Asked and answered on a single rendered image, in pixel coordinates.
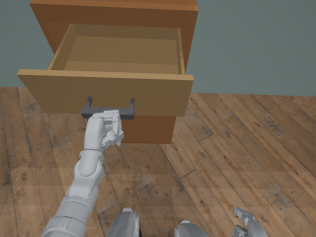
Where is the robot right hand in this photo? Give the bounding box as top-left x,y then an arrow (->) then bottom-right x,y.
231,206 -> 268,237

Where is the robot left hand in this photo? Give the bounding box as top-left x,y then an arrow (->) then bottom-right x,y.
84,110 -> 124,153

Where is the handle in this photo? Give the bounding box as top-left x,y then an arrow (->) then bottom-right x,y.
81,97 -> 135,119

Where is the robot right thigh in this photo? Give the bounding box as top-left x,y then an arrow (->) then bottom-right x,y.
174,223 -> 208,237

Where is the cabinet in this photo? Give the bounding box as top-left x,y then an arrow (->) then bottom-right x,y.
29,0 -> 198,144

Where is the left robot shin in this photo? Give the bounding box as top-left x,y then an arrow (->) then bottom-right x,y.
122,207 -> 133,212

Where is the robot left forearm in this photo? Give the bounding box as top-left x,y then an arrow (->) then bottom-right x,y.
40,149 -> 105,237

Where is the drawer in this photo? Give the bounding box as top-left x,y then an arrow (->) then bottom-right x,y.
17,24 -> 194,117

